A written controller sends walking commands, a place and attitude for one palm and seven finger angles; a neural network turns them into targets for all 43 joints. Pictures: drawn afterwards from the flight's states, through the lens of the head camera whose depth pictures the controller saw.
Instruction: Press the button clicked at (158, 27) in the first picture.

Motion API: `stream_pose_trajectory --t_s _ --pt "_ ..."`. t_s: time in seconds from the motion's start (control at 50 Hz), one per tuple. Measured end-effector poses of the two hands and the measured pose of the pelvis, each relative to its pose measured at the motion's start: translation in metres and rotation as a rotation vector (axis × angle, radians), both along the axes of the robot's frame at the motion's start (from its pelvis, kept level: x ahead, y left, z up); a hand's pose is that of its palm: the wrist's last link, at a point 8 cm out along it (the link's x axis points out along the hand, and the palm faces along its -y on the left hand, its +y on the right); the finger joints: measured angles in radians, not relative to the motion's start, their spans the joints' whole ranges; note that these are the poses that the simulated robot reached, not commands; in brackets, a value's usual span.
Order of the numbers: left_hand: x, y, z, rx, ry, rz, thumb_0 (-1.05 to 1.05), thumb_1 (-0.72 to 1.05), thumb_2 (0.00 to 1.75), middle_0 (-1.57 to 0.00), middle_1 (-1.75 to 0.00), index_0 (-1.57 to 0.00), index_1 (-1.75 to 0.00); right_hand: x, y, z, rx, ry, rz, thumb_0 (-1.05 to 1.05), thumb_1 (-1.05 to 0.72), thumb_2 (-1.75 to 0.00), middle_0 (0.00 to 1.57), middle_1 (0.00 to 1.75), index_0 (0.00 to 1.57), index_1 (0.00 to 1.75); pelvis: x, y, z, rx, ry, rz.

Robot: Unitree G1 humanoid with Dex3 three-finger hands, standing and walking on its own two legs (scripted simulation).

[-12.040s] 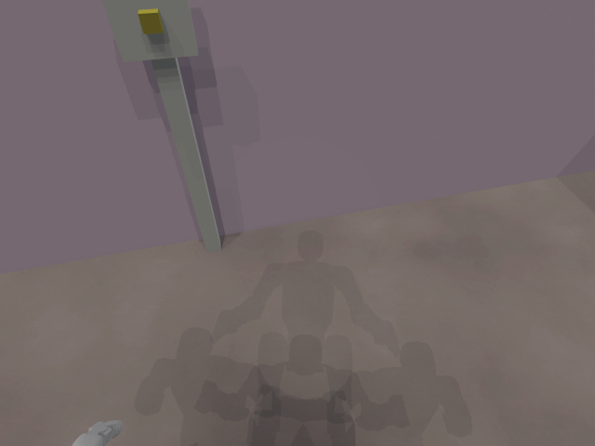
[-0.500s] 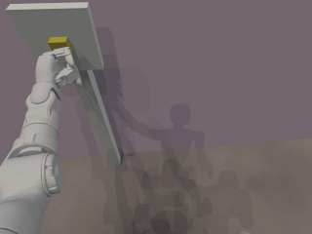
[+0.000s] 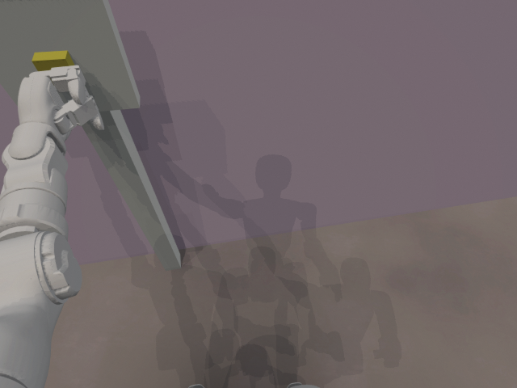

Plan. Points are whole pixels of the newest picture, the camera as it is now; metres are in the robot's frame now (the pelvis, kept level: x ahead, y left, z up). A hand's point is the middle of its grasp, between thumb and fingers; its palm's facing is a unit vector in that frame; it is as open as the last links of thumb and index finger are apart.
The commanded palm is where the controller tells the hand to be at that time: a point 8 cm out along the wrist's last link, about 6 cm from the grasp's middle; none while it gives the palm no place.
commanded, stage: press the button with the knuckle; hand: left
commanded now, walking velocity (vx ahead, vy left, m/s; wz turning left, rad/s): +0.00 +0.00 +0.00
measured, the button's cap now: (58, 66) +0.56 +0.25 +0.18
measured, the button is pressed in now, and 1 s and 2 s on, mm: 4 0 0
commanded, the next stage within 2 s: hold the button down briefly in 0.18 s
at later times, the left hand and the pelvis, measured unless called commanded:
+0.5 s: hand (91, 100) +0.52 +0.21 +0.15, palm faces +0.10 -0.99 -0.02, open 3.6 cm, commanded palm +0.52 +0.26 +0.14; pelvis -0.02 +0.00 -0.01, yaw +1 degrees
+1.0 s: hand (90, 108) +0.50 +0.21 +0.15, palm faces +0.09 -1.00 +0.00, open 3.5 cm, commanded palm +0.46 +0.26 +0.14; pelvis -0.01 +0.00 -0.01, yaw -1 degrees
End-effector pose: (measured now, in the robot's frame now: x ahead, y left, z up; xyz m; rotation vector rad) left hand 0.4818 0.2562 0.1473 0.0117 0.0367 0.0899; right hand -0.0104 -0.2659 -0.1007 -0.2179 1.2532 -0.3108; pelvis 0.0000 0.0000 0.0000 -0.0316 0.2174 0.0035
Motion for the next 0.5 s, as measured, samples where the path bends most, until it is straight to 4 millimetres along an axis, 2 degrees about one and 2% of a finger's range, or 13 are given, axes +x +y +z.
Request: stream_pose_trajectory --t_s 0.1,0.2,0.5 --pt "0.002 0.0 0.0 -0.002 0.001 0.009 0.02 0.9 0.9 -1.3 -1.5 -1.5 -1.5 0.004 0.004 -0.002 0.003 -0.014 0.027 0.0 -0.9 -0.9 0.2 0.3 0.2 0.3 -0.005 0.002 -0.002 -0.003 0.011 0.009" --pt "0.006 0.001 0.001 0.009 0.003 0.014 0.02 0.9 0.9 -1.3 -1.5 -1.51 -1.5 0.0 0.006 -0.003 0.0 -0.012 0.036 0.0 -0.9 -0.9 0.2 0.3 0.2 0.3 -0.01 0.003 -0.005 -0.007 0.027 0.014" --pt "0.008 0.002 0.001 0.01 0.007 0.01 0.02 0.88 0.92 -1.3 -1.5 -1.54 -1.5 -0.045 0.005 -0.002 -0.016 0.073 0.021 0.0 -0.9 -0.9 0.2 0.3 0.2 0.3 -0.023 0.003 -0.01 -0.018 0.052 0.022"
